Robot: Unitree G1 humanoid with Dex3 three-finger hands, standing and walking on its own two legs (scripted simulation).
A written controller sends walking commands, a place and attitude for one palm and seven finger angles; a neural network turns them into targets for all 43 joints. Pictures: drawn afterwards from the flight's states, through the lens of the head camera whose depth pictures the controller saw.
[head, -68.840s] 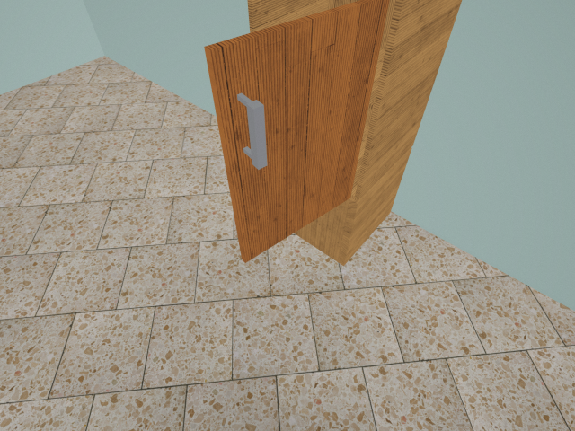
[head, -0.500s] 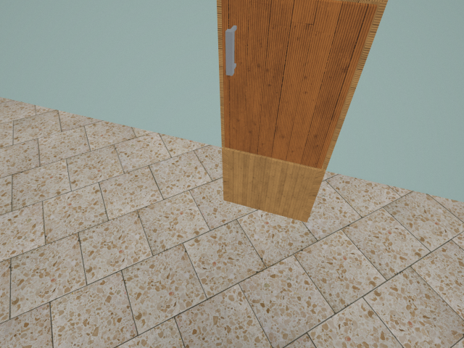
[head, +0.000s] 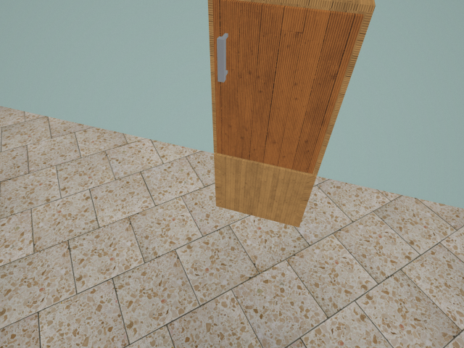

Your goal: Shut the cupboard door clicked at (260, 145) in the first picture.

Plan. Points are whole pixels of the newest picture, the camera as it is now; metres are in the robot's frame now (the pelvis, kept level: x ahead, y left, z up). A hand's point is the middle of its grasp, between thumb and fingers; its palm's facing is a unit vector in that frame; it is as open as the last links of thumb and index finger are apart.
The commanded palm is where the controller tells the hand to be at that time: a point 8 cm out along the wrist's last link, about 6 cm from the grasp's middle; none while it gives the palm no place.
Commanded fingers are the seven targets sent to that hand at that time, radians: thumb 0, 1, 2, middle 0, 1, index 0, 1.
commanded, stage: look to check the result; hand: left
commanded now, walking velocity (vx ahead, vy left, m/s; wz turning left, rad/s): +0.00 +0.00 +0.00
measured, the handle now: (223, 57) +0.92 +0.07 +0.09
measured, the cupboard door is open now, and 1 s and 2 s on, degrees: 0 0 0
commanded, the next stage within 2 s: stand and wait in 0.58 s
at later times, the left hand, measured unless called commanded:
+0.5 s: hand out of the picture +0.02 +0.20 -0.17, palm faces +0.01 -0.97 -0.23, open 7.4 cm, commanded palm none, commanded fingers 0.00 0.90 0.90 -0.20 -0.30 -0.20 -0.30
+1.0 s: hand out of the picture +0.07 +0.21 -0.16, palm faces +0.00 -0.96 -0.27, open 7.4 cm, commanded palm none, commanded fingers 0.00 0.90 0.90 -0.20 -0.30 -0.20 -0.30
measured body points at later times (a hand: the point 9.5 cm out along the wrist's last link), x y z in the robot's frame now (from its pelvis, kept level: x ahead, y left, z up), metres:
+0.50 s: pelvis +0.02 +0.00 +0.00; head +0.02 +0.00 +0.45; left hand +0.02 +0.25 -0.15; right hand +0.03 -0.24 -0.16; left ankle +0.05 +0.11 -0.74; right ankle +0.01 -0.11 -0.74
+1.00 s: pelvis +0.04 +0.00 +0.01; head +0.04 -0.01 +0.46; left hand +0.07 +0.26 -0.14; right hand +0.08 -0.27 -0.15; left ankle +0.05 +0.11 -0.74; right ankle +0.01 -0.11 -0.74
